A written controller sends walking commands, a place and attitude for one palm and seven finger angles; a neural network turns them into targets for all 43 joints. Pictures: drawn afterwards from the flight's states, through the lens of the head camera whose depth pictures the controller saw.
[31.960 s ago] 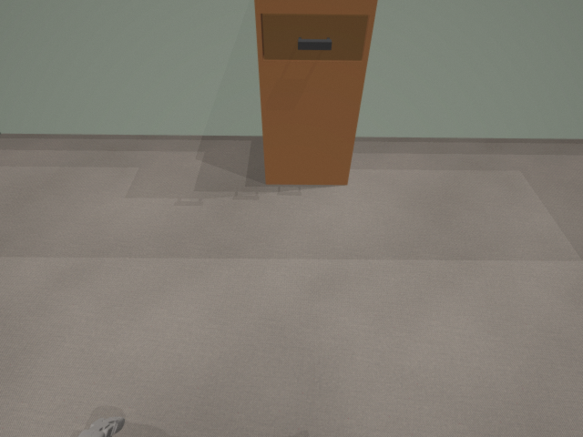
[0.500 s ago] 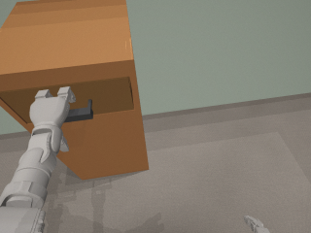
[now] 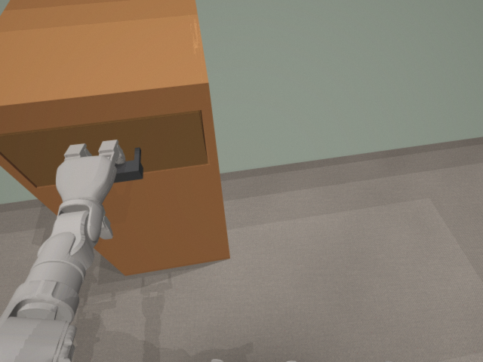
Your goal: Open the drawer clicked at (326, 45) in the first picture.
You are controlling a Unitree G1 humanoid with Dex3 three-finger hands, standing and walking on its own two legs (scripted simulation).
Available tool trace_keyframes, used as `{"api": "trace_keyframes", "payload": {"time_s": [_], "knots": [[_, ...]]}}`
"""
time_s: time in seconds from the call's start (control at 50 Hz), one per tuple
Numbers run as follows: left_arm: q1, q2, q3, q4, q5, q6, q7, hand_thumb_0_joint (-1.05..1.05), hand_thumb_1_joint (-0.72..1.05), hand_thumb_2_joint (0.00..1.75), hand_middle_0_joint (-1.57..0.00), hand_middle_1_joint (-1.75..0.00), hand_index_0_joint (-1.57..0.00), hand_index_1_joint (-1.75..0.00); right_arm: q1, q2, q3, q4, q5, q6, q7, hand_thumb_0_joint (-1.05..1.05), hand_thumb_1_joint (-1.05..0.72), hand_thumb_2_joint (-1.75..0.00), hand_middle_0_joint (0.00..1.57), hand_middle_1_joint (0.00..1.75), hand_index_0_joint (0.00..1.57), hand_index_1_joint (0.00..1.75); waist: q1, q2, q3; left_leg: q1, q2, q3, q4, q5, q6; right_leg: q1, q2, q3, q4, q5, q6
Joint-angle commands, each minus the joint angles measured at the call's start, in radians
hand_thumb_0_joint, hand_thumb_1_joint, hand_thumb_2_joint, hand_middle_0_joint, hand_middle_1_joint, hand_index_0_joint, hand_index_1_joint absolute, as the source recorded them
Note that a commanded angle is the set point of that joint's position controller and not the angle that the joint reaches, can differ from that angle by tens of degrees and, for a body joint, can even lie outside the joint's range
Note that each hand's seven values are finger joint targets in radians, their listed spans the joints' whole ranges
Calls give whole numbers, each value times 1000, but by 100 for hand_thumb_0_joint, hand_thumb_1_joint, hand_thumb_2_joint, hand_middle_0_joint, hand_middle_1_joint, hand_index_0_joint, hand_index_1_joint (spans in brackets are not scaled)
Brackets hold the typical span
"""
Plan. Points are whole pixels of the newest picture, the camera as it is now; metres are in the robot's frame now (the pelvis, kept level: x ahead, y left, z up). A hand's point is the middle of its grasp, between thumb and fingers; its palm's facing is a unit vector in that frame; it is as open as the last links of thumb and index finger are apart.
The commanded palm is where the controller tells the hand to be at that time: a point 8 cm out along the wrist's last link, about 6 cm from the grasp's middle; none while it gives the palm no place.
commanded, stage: lower the fingers behind the handle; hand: left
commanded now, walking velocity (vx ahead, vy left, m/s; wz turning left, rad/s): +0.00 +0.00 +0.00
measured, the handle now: (110, 164) +0.47 +0.30 +0.00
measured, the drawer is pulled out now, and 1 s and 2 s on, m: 0.00 0.00 0.00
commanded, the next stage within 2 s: lift the fingers back up to retry in 0.80 s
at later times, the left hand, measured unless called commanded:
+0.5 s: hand (101, 188) +0.40 +0.29 +0.02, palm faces -0.02 +0.04 -1.00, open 14.0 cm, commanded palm +0.37 +0.28 +0.04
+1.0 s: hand (101, 189) +0.40 +0.29 +0.02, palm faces -0.03 +0.02 -1.00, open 14.1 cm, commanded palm +0.37 +0.28 +0.06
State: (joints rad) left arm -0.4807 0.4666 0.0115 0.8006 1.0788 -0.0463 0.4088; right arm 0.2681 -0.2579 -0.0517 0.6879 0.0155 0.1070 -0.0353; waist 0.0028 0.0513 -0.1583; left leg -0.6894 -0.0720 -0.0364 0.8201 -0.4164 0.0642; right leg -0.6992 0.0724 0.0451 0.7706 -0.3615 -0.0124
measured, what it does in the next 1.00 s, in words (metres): stands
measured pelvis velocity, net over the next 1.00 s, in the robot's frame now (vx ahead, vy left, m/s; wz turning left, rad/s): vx -0.01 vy -0.02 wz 0.00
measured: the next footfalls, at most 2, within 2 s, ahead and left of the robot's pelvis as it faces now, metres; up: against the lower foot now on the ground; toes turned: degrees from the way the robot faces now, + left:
none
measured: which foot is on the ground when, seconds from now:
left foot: down 0.00-1.00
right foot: down 0.00-1.00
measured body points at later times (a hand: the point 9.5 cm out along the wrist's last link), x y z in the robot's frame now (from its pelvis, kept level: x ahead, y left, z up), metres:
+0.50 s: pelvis -0.01 -0.01 -0.01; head +0.06 -0.02 +0.43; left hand +0.40 +0.28 +0.07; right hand +0.06 -0.28 -0.14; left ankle -0.02 +0.08 -0.70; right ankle +0.00 -0.12 -0.70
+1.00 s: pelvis -0.01 -0.02 -0.01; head +0.07 -0.03 +0.43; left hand +0.39 +0.28 +0.07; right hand +0.06 -0.28 -0.14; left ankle -0.02 +0.08 -0.70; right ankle +0.00 -0.12 -0.70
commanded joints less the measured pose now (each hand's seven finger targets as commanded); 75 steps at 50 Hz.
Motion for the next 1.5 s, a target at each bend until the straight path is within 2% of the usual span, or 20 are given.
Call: {"api": "trace_keyframes", "payload": {"time_s": [0.0, 0.04, 0.1, 0.28, 0.36, 0.38, 0.42, 0.5, 0.54, 0.66, 0.76, 0.88, 0.96, 1.02, 1.08, 1.26, 1.36, 1.44, 1.46, 1.48], "knots": [[-354, 239, 46, -30, -15, 82, 5, 0, -50, 30, -30, -120, -30, -120, 52, -149, -46, -84, 7, -26, -10, 0, -90, -90, 20, 30, 20, 30, -35, -51, -281, 169, 39, -2, -107, 339, -34, 167, -4, -53, -78, 238, -38], [-368, 267, 53, 7, -18, 95, -12, 0, -50, 30, -30, -120, -30, -120, 56, -152, -41, -80, 7, -21, -15, 0, -90, -90, 20, 30, 20, 30, -36, -48, -278, 158, 36, 1, -109, 314, -29, 173, -8, -43, -86, 225, -36], [-343, 235, 16, 75, -15, 104, -44, 0, -50, 30, -30, -120, -30, -120, 62, -151, -31, -87, 10, -17, -21, 0, -90, -90, 20, 30, 20, 30, -42, -84, -231, 124, 35, 0, -118, 269, -25, 162, -9, -46, -98, 195, -36], [-309, 203, -12, 115, -18, 34, -96, 0, -50, 30, -30, -120, -30, -120, 91, -151, -28, -113, 10, -22, -23, 0, -90, -90, 20, 30, 20, 30, -48, -97, -185, 42, 30, 9, -83, 195, -15, 107, -11, -38, -80, 155, -36], [-256, 213, 9, 122, -18, 18, -91, 0, -50, 30, -30, -120, -30, -120, 105, -152, -34, -117, 10, -23, -19, 0, -90, -90, 20, 30, 20, 30, -31, -96, -213, 12, 28, 14, -59, 195, -15, 104, -10, -32, -57, 163, -38], [-269, 183, -20, 121, -21, 20, -89, 0, -50, 30, -30, -120, -30, -120, 107, -150, -35, -118, 11, -26, -18, 0, -90, -90, 20, 30, 20, 30, -45, -102, -209, 7, 27, 16, -52, 181, -13, 87, -10, -31, -59, 154, -35], [-311, 201, -12, 116, -21, 21, -85, 0, -50, 30, -30, -120, -30, -120, 117, -155, -38, -112, 13, -29, -17, 0, -90, -90, 20, 30, 20, 30, -55, -117, -208, -9, 28, 12, -46, 161, -12, 77, -11, -30, -60, 134, -33], [-306, 248, 17, 107, -23, 38, -74, 0, -50, 30, -30, -120, -30, -120, 123, -155, -37, -108, 14, -23, -19, 0, -90, -90, 20, 30, 20, 30, -43, -96, -257, -12, 24, 20, -38, 175, -11, 111, -14, -20, -52, 161, -30], [-329, 235, -1, 111, -32, 46, -78, 0, -50, 30, -30, -120, -30, -120, 125, -154, -35, -108, 16, -23, -21, 0, -90, -90, 20, 30, 20, 30, -59, -99, -239, -19, 24, 23, -39, 164, -8, 109, -15, -19, -60, 159, -25], [-330, 292, 26, 158, -37, 56, -95, 0, -50, 30, -30, -120, -30, -120, 119, -161, -22, -104, 20, -21, -29, 0, -90, -90, 20, 30, 20, 30, -55, -107, -207, -61, 19, 26, -43, 111, -5, 119, -20, -10, -72, 114, -20], [-304, 255, 13, 120, -50, 26, -109, 0, -50, 30, -30, -120, -30, -120, 119, -152, -25, -119, 19, -27, -30, 0, -90, -90, 20, 30, 20, 30, -47, -92, -253, -30, 21, 29, -38, 145, -5, 133, -19, -11, -62, 153, -21], [-273, 260, 26, 108, -41, 4, -103, 0, -50, 30, -30, -120, -30, -120, 113, -154, -28, -124, 21, -26, -26, 0, -90, -90, 20, 30, 20, 30, -43, -118, -231, -55, 21, 26, -34, 143, -6, 127, -17, -9, -59, 158, -20], [-306, 310, 75, 13, -36, 1, -76, 0, -50, 30, -30, -120, -30, -120, 110, -149, -37, -123, 20, -25, -27, 0, -90, -90, 20, 30, 20, 30, -28, -75, -311, 21, 25, 28, -50, 204, -5, 186, -16, -5, -64, 208, -22], [-339, 301, 75, -66, -39, 2, -63, 0, -50, 30, -30, -120, -30, -120, 96, -145, -41, -125, 19, -25, -28, 0, -90, -90, 20, 30, 20, 30, -31, -39, -346, 88, 29, 22, -63, 278, -9, 210, -13, -13, -66, 264, -26], [-336, 292, 73, -98, -37, 9, -47, 0, -50, 30, -30, -120, -30, -120, 75, -141, -39, -120, 22, -31, -28, 0, -90, -90, 20, 30, 20, 30, -31, -14, -304, 141, 35, 14, -89, 295, -12, 194, -8, -26, -83, 247, -29], [-302, 362, 156, -283, -49, 18, -29, 0, -50, 30, -30, -120, -30, -120, 17, -138, -42, -120, 16, -43, -32, 0, -90, -90, 20, 30, 20, 30, -1, 34, -352, 274, 45, 2, -127, 492, -25, 290, -7, -30, -102, 366, -36], [-235, 269, 85, -369, -69, 74, -55, 0, -50, 30, -30, -120, -30, -120, -13, -135, -45, -130, 21, -53, -21, 0, -90, -90, 20, 30, 20, 30, -5, 59, -320, 376, 63, -20, -146, 651, -51, 275, -5, -52, -127, 374, -34], [-244, 241, 38, -386, -84, 133, -115, 0, -50, 30, -30, -120, -30, -120, -37, -139, -37, -136, 26, -45, -23, 0, -90, -90, 20, 30, 20, 30, -13, 17, -283, 400, 63, -27, -179, 635, -55, 305, -11, -56, -156, 356, -31], [-272, 275, 59, -387, -82, 138, -129, 0, -50, 30, -30, -120, -30, -120, -33, -145, -36, -129, 26, -41, -27, 0, -90, -90, 20, 30, 20, 30, -13, 5, -266, 403, 65, -34, -188, 627, -59, 304, -11, -60, -162, 346, -33], [-285, 256, 34, -428, -81, 140, -144, 0, -50, 30, -30, -120, -30, -120, -45, -142, -34, -140, 25, -42, -26, 0, -90, -90, 20, 30, 20, 30, -7, 32, -279, 428, 64, -36, -194, 642, -61, 305, -14, -60, -167, 340, -33]]}}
